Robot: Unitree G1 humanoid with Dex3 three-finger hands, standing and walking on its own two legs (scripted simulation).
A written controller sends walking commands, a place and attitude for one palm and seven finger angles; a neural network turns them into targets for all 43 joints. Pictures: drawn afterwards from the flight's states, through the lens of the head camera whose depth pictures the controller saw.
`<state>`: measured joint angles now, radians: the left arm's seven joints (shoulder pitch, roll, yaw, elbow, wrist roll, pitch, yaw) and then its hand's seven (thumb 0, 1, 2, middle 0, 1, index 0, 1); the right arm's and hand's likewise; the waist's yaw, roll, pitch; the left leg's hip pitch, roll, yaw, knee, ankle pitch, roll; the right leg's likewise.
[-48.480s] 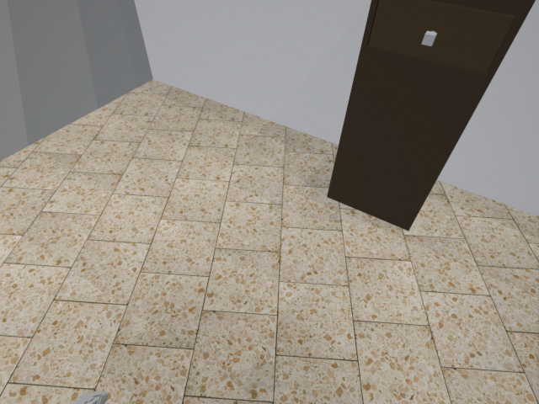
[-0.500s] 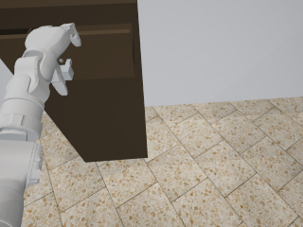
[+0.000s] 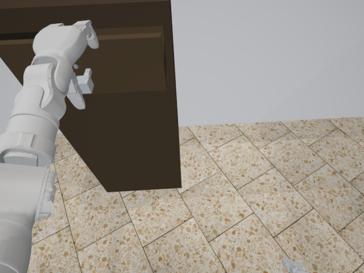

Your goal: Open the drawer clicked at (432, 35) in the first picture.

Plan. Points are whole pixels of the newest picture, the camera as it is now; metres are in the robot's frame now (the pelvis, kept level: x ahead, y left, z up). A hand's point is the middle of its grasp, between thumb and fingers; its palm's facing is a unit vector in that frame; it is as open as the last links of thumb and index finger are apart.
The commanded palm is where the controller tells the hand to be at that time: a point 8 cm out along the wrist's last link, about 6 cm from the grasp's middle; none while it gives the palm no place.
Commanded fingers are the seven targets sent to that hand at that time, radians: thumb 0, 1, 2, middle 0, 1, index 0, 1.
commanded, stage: re-aim the fingers above the handle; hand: left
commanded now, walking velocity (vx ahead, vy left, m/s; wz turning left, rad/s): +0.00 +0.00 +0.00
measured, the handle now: (85, 79) +0.55 +0.22 +0.12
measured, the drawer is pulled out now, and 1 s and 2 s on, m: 0.04 0.04 0.04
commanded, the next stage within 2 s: lower the fingers behind the handle in 0.02 s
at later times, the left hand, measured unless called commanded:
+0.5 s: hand (72, 75) +0.50 +0.22 +0.17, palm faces +0.11 -0.08 -0.99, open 13.8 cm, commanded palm +0.47 +0.22 +0.22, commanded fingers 0.00 -0.50 0.30 -0.30 -1.20 -0.30 -1.20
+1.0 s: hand (83, 97) +0.49 +0.22 +0.11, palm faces -0.03 -0.06 -1.00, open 13.9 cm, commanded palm +0.47 +0.23 +0.18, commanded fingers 0.00 -0.50 0.30 -0.30 -1.20 -0.30 -1.20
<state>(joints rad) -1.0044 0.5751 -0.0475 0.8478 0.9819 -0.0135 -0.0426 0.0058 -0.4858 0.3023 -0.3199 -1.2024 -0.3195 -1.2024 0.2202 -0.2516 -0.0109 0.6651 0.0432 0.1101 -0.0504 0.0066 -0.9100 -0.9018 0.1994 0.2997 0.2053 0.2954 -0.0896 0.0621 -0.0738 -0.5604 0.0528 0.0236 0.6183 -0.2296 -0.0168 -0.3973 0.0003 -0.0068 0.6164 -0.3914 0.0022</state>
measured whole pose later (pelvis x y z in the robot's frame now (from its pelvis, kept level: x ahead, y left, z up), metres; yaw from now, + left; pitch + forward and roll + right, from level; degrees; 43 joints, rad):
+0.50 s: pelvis -0.01 +0.00 +0.00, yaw +0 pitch +12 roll -1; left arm -0.99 0.59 -0.03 0.85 0.99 -0.06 0.02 0.01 -0.48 0.30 -0.32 -1.21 -0.32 -1.20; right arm 0.29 -0.27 -0.05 0.69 0.04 0.10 -0.03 0.01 -0.91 -0.90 0.20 0.30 0.20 0.30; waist -0.09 0.05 -0.08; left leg -0.64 0.06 0.02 0.66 -0.23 -0.01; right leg -0.47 0.00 -0.01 0.65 -0.39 0.01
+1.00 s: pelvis +0.00 +0.01 -0.01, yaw -1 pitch +13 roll -1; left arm -0.91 0.56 -0.03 0.88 1.01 -0.07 0.01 0.00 -0.49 0.30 -0.31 -1.20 -0.31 -1.20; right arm 0.33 -0.26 -0.05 0.68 0.03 0.12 -0.03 0.01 -0.91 -0.90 0.20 0.30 0.21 0.30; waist -0.10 0.05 -0.09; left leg -0.68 0.06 0.03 0.71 -0.26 -0.01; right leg -0.51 0.01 0.00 0.69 -0.41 0.01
